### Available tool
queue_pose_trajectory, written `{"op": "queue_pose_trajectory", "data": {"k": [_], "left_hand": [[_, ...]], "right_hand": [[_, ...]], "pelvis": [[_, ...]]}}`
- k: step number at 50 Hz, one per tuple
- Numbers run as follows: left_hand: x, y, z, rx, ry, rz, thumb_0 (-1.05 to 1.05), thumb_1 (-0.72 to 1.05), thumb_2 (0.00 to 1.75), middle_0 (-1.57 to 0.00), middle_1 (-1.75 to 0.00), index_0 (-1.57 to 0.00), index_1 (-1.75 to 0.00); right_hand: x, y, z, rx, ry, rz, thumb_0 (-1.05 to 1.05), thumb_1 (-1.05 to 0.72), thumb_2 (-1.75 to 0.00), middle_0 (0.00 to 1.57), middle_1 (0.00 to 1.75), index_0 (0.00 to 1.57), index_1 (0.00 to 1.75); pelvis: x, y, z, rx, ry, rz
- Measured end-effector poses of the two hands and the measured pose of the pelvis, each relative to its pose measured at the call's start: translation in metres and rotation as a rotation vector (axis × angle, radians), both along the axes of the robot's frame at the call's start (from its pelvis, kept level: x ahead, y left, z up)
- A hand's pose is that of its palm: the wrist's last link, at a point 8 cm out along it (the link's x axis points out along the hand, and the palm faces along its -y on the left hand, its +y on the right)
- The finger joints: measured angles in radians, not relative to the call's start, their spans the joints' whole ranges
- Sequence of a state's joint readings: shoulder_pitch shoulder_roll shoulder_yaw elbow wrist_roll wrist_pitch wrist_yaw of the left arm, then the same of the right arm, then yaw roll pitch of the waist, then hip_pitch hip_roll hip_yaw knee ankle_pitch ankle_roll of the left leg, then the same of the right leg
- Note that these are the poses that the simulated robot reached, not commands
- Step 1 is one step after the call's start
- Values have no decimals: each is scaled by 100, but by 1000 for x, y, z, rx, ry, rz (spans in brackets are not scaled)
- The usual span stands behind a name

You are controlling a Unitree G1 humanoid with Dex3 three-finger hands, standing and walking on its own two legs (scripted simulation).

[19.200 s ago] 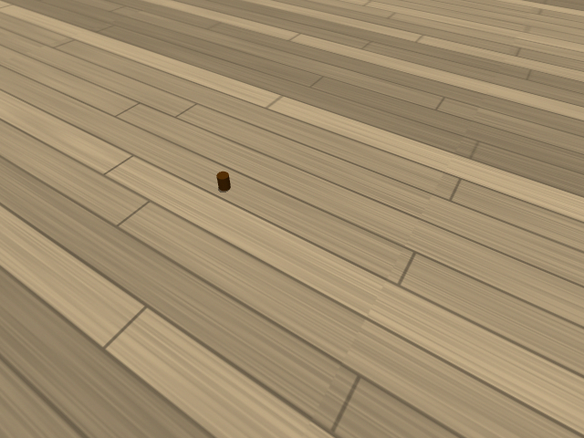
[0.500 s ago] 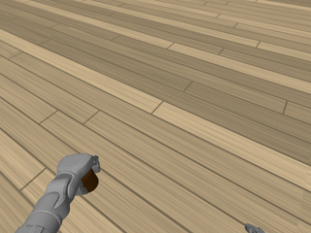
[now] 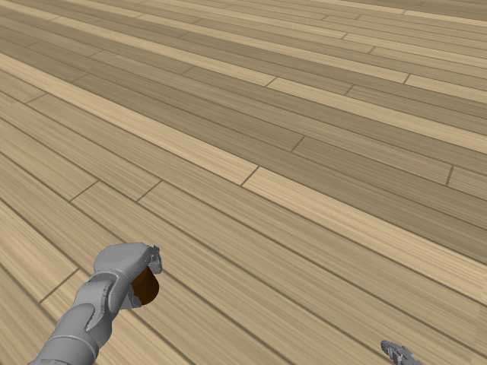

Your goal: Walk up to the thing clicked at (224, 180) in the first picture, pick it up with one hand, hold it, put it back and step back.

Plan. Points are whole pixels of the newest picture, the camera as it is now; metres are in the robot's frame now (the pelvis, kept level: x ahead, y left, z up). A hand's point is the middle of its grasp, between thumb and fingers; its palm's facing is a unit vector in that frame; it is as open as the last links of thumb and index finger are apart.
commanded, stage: hold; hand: left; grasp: from above
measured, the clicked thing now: (137, 281) +0.31 +0.22 -0.06
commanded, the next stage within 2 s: crouch in 0.82 s
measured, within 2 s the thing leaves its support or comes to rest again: neither
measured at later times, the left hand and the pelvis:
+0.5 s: hand (129, 286) +0.28 +0.22 -0.02, palm faces -0.44 -0.07 -0.89, open 8.5 cm; pelvis -0.01 +0.00 +0.00, yaw +0 degrees
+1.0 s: hand (130, 283) +0.29 +0.22 -0.03, palm faces -0.44 -0.07 -0.89, open 8.5 cm; pelvis +0.00 +0.00 +0.01, yaw +0 degrees
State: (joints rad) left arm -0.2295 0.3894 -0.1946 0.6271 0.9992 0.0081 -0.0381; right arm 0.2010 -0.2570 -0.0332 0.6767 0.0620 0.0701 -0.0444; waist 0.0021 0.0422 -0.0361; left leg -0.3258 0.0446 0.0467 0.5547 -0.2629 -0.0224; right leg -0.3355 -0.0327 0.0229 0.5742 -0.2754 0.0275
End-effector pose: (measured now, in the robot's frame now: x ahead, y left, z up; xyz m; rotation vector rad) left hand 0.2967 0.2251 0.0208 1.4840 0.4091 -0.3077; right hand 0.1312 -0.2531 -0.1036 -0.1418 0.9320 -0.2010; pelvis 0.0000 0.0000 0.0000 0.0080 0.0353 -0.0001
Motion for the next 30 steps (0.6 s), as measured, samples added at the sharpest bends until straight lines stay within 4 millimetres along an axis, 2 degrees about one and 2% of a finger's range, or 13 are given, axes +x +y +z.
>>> {"op": "queue_pose_trajectory", "data": {"k": [20,30], "left_hand": [[-7,-2,13,-3,-7,-9,0,14,55,-72,-70,-74,-70],[-9,-3,9,-8,11,-15,0,14,55,-72,-70,-74,-70]], "right_hand": [[3,4,4,9,-27,13,1,-91,-90,20,30,20,30],[4,4,6,4,-26,11,1,-91,-90,20,30,20,30]], "pelvis": [[-5,-1,4,2,-30,-2],[-5,-2,5,3,-30,-3]]}}
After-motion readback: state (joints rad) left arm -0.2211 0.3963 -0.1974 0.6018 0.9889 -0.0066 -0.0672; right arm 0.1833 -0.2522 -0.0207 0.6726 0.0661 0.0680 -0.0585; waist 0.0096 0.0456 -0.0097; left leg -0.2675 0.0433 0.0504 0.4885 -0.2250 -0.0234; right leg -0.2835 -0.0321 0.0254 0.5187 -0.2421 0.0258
